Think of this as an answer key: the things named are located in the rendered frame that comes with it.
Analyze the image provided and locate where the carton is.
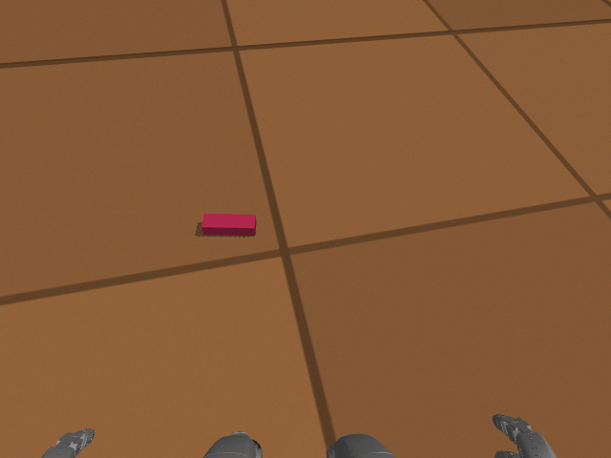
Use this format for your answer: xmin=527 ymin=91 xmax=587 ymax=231
xmin=201 ymin=214 xmax=256 ymax=236

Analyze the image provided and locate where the right robot hand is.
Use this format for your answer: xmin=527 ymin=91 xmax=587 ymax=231
xmin=493 ymin=414 xmax=558 ymax=458

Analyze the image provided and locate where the left robot hand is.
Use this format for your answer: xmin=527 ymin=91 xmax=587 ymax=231
xmin=41 ymin=428 xmax=95 ymax=458

